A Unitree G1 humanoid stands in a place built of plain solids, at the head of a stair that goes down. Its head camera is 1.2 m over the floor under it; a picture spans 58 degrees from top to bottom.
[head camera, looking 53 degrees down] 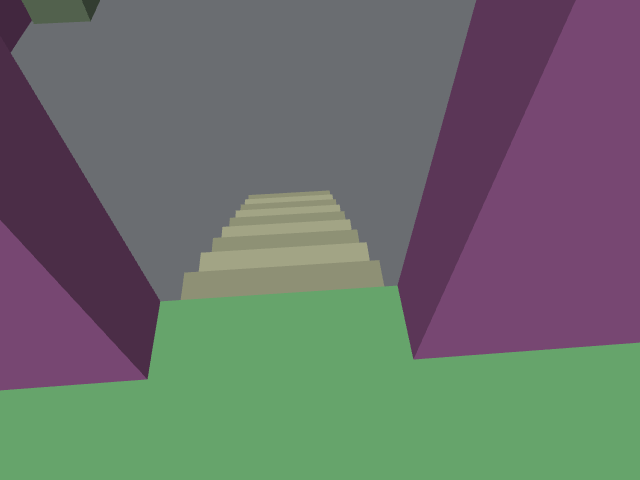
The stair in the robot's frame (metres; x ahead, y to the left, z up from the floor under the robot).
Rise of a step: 0.19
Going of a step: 0.23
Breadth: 0.75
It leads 4 degrees to the left of straight ahead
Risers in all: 10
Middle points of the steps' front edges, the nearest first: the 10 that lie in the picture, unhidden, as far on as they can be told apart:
0.69 0.13 0.00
0.92 0.14 -0.19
1.15 0.16 -0.39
1.38 0.18 -0.58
1.61 0.20 -0.77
1.84 0.21 -0.97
2.07 0.23 -1.16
2.30 0.25 -1.35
2.53 0.27 -1.54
2.76 0.28 -1.73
